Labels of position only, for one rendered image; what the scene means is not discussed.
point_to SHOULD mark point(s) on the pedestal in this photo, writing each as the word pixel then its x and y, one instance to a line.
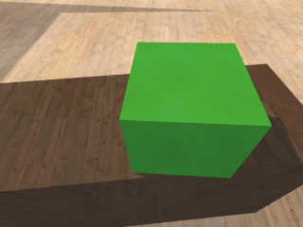
pixel 64 162

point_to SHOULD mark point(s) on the carton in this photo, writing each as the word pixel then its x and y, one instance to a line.
pixel 190 109

